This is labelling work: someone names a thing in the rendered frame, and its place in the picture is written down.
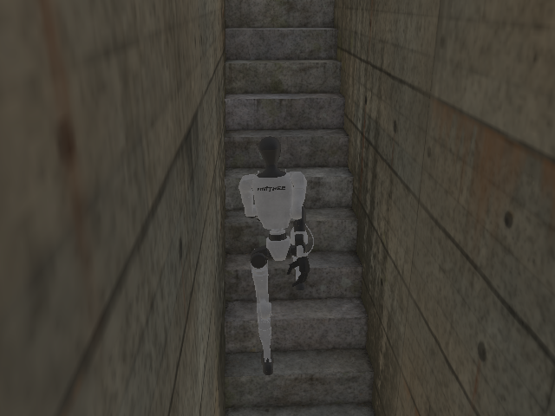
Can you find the stairs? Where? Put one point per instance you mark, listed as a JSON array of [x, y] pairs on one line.
[[283, 80]]

